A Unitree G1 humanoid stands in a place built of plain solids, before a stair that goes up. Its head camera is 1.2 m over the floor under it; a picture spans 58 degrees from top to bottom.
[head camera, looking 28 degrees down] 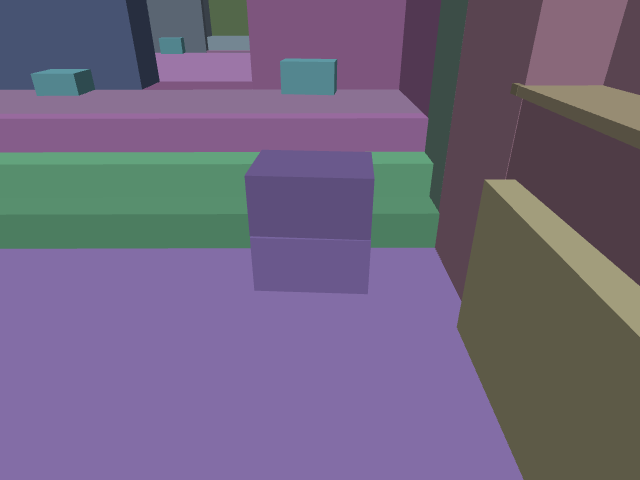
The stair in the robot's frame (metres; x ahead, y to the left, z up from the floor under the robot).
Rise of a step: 0.21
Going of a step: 0.24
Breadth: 3.30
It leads straight ahead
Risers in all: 3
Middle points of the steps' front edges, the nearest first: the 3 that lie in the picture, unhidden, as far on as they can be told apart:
2.15 0.99 0.21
2.39 1.00 0.42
2.63 1.00 0.63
